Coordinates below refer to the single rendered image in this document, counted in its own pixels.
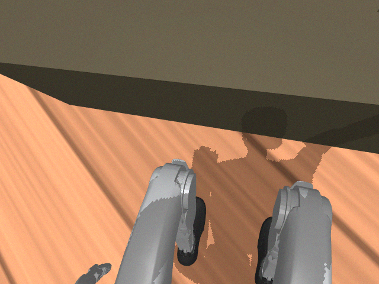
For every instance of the left robot hand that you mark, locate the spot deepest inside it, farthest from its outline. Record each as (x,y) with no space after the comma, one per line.
(94,274)

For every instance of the right robot foot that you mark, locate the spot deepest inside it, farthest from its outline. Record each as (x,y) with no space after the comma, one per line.
(262,251)

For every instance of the left robot foot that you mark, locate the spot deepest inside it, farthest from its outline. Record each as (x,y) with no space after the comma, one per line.
(189,258)

